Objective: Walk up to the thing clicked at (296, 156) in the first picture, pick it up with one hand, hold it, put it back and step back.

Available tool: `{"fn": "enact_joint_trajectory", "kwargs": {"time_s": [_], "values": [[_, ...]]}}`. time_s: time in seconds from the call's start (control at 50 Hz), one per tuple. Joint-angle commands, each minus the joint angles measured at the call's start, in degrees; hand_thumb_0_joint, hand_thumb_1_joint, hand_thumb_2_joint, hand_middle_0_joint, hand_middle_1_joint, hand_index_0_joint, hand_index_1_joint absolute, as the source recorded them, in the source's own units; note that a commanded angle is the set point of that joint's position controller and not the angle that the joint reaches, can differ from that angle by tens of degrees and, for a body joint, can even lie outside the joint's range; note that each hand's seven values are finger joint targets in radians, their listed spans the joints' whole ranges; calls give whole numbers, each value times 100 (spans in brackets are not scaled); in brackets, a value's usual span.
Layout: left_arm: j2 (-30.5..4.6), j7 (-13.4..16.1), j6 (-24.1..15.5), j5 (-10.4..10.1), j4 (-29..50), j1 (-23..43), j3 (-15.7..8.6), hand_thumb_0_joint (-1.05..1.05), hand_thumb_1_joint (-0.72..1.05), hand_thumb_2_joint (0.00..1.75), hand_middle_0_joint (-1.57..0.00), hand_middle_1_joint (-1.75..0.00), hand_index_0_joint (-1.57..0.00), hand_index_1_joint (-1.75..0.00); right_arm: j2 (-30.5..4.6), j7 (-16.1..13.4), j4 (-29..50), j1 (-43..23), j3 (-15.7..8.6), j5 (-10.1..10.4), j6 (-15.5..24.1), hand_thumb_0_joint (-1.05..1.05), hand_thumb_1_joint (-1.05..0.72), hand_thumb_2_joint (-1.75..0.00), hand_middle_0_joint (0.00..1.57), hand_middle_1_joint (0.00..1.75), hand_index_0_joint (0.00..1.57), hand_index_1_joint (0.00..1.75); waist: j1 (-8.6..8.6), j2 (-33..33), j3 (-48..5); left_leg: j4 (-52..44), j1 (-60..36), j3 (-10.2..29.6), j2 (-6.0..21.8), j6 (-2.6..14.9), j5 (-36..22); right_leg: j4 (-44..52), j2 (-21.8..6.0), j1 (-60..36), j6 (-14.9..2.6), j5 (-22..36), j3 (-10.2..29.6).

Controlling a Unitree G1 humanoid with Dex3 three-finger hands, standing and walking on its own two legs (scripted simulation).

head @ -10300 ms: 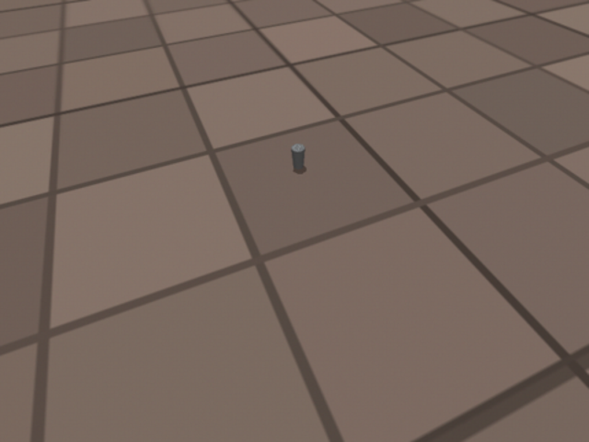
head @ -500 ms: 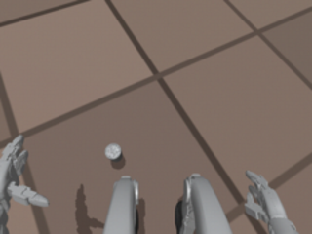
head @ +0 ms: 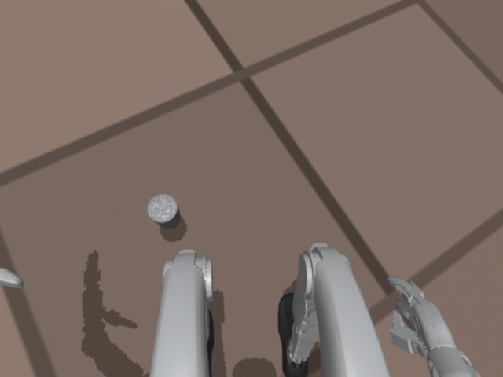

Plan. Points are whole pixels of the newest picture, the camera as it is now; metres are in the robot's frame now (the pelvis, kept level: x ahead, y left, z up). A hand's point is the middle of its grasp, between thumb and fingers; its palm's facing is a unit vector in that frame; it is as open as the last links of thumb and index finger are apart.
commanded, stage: go down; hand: left
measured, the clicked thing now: (166, 214) +0.44 +0.22 -0.39
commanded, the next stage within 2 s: approach in 1.04 s
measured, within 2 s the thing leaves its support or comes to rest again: neither
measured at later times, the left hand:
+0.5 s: hand out of the picture +0.35 +0.40 -0.07, palm faces +0.12 -0.99 -0.09, open 17.6 cm
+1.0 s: hand out of the picture +0.36 +0.40 -0.08, palm faces +0.11 -0.99 -0.07, open 17.6 cm
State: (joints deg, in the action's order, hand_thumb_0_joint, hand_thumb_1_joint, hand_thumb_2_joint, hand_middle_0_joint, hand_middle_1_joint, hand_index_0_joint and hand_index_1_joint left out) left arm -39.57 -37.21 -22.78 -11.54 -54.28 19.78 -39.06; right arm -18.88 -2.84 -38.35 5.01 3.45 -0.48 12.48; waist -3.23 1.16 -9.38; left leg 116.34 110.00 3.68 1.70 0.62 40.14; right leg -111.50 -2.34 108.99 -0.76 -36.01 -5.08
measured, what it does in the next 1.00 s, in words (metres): lowers itself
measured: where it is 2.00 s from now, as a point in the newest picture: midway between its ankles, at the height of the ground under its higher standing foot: (247, 358)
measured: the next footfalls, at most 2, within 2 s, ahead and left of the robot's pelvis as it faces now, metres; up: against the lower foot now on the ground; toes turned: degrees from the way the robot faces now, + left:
none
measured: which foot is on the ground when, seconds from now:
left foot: down 0.00-1.00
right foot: down 0.00-1.00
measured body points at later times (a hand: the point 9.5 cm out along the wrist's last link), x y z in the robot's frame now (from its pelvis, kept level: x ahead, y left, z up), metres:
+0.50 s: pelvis -0.01 +0.00 -0.05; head +0.20 +0.07 +0.34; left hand +0.34 +0.45 -0.06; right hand +0.17 -0.27 -0.15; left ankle +0.07 +0.12 -0.42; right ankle +0.10 -0.12 -0.42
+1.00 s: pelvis -0.01 +0.01 -0.07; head +0.19 +0.08 +0.32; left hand +0.35 +0.46 -0.07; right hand +0.15 -0.27 -0.17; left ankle +0.07 +0.12 -0.42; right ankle +0.10 -0.12 -0.42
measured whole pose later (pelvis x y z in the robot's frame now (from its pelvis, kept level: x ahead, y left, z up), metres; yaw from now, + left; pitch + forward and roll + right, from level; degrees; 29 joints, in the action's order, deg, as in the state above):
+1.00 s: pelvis -0.01 +0.01 -0.07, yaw -1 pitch +32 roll -7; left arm -48.8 -44.6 -23.9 -13.3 -60.8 29.8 -44.8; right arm -21.3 -2.1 -39.1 5.5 6.5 -1.6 12.1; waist -5.0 1.9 -5.8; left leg 130.0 121.7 4.6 0.9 1.8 40.4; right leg -123.8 -3.1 119.4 0.1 -36.1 -5.4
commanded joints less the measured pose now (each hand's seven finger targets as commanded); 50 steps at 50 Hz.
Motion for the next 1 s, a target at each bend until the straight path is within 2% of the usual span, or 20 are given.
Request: {"fn": "enact_joint_trajectory", "kwargs": {"time_s": [0.0, 0.02, 0.1, 0.16, 0.2, 0.22, 0.3, 0.34, 0.36, 0.38, 0.4, 0.52, 0.64, 0.68, 0.78, 0.8, 0.88, 0.9, 0.94, 0.98], "values": [[-2184, -48, -317, -321, 605, 374, -713, 0, -60, 8, -3, -10, -4, -8, -1228, -78, 382, 502, -412, 22, 212, 0, -88, -90, 20, 30, 20, 30, 356, -832, -2868, -1562, -1784, -8, -138, 104, -747, 934, 197, -1784, -166, 418, 164], [-2340, -75, -345, -335, 780, 587, -741, 0, -59, 9, -3, -10, -4, -9, -1221, -73, 413, 482, -401, 16, 222, 0, -88, -90, 20, 30, 20, 30, 355, -787, -2958, -1444, -1698, -61, -139, 125, -727, 940, 202, -1831, -155, 391, 201], [-2414, -243, -454, -367, 964, 1051, -721, 0, -60, 9, -3, -10, -4, -9, -1317, -83, 327, 572, -429, -17, 255, 0, -88, -90, 20, 30, 20, 30, 239, -1167, -3181, -1278, -1928, -5, -109, 80, -963, 636, 194, -1522, -192, 622, 144], [-2458, -350, -492, -370, 809, 1226, -701, 0, -61, 8, -3, -9, -5, -8, -1382, -79, 256, 585, -420, -20, 261, 0, -88, -90, 20, 30, 20, 30, 182, -1369, -3081, -1295, -2032, 126, -79, 46, -805, 459, 186, -1100, -202, 497, 73], [-2523, -411, -506, -386, 797, 1286, -736, 0, -61, 8, -3, -9, -4, -9, -1427, -88, 230, 587, -402, -37, 268, 0, -88, -90, 20, 30, 20, 30, 220, -1462, -3098, -1294, -2130, 200, -53, 30, -743, 339, 181, -983, -196, 497, 38], [-2526, -435, -489, -380, 720, 1369, -722, 0, -61, 8, -4, -10, -5, -9, -1423, -84, 215, 635, -395, -50, 269, 0, -88, -90, 20, 30, 20, 30, 152, -1375, -3174, -1181, -2074, 163, -69, 31, -841, 331, 175, -1033, -188, 554, 48], [-2791, -517, -449, -406, 818, 1411, -861, 0, -61, 7, -4, -10, -5, -9, -1476, -93, 185, 665, -366, -71, 244, 0, -89, -90, 20, 30, 20, 30, 232, -1451, -3301, -1037, -2002, 110, -94, 47, -904, 221, 159, -1044, -182, 578, 40], [-2926, -517, -415, -401, 720, 1307, -951, 0, -61, 8, -4, -10, -5, -9, -1484, -90, 192, 661, -340, -74, 224, 0, -88, -90, 20, 30, 20, 30, 332, -1305, -3314, -981, -1893, 73, -102, 54, -899, 202, 169, -1093, -179, 548, 40], [-2880, -525, -408, -407, 645, 1322, -940, 0, -61, 8, -4, -10, -5, -9, -1498, -86, 205, 622, -350, -55, 224, 0, -89, -90, 20, 30, 20, 30, 285, -1353, -3192, -1027, -1815, 135, -95, 55, -755, 125, 168, -907, -184, 455, 5], [-2923, -520, -387, -431, 649, 1292, -1020, 0, -61, 8, -4, -10, -5, -9, -1502, -83, 207, 653, -342, -64, 218, 0, -89, -90, 20, 30, 20, 30, 322, -1349, -3225, -1013, -1794, 128, -100, 49, -807, 108, 162, -970, -181, 499, 12], [-2897, -523, -375, -444, 587, 1298, -971, 0, -61, 8, -4, -10, -5, -10, -1473, -80, 210, 620, -324, -54, 206, 0, -89, -90, 20, 30, 20, 30, 283, -1267, -3117, -982, -1630, 115, -103, 66, -671, 113, 171, -936, -175, 389, 2], [-2809, -610, -384, -475, 466, 1495, -919, 0, -61, 8, -3, -10, -4, -9, -1498, -70, 204, 633, -302, -74, 200, 0, -89, -90, 20, 30, 20, 30, 175, -1236, -3074, -744, -1607, 81, -118, 68, -901, 13, 164, -797, -178, 557, 7], [-2996, -685, -455, -417, 519, 1917, -878, 0, -61, 7, -4, -10, -5, -9, -1542, -62, 166, 683, -290, -109, 206, 0, -89, -90, 20, 30, 20, 30, 61, -1330, -3002, -651, -1490, 69, -121, 87, -732, -32, 155, -695, -170, 425, -5], [-3115, -685, -461, -384, 523, 2053, -882, 0, -61, 9, -3, -10, -4, -9, -1559, -56, 178, 665, -287, -112, 201, 0, -88, -90, 20, 30, 20, 30, 82, -1338, -2955, -692, -1405, 91, -104, 97, -410, -37, 160, -628, -162, 204, -14], [-3261, -683, -421, -384, 486, 1887, -974, 0, -61, 8, -3, -10, -5, -9, -1589, -44, 200, 676, -243, -102, 178, 0, -89, -90, 20, 30, 20, 30, 196, -1510, -3151, -699, -1527, 113, -124, 65, -605, -182, 151, -610, -181, 341, -42], [-3146, -700, -414, -399, 434, 1784, -982, 0, -61, 9, -3, -11, -4, -9, -1607, -41, 194, 700, -241, -107, 172, 0, -89, -90, 20, 30, 20, 30, 189, -1581, -3238, -672, -1777, 158, -120, 32, -875, -242, 147, -533, -196, 550, -68], [-3177, -693, -398, -416, 339, 1815, -1012, 0, -60, 9, -3, -10, -4, -9, -1624, -32, 177, 715, -216, -87, 143, 0, -89, -90, 20, 30, 20, 30, 143, -1593, -3038, -660, -1695, 242, -124, 18, -993, -340, 131, -398, -205, 629, -108], [-3161, -700, -414, -425, 399, 1923, -983, 0, -60, 9, -2, -10, -4, -9, -1622, -27, 205, 662, -228, -76, 139, 0, -89, -90, 20, 30, 20, 30, 96, -1506, -2909, -644, -1611, 250, -119, 41, -770, -292, 135, -245, -198, 465, -98], [-3187, -695, -440, -435, 384, 1921, -1015, 0, -59, 8, -3, -9, -4, -9, -1639, -20, 209, 713, -207, -87, 126, 0, -89, -90, 20, 30, 20, 30, 68, -1479, -2914, -608, -1570, 240, -116, 44, -847, -316, 136, -396, -189, 537, -104], [-3260, -690, -470, -428, 353, 2034, -1022, 0, -60, 7, -3, -10, -4, -9, -1622, 1, 232, 656, -203, -83, 128, 0, -89, -90, 20, 30, 20, 30, 26, -1402, -2768, -571, -1353, 202, -121, 82, -547, -253, 146, -360, -169, 308, -90]]}}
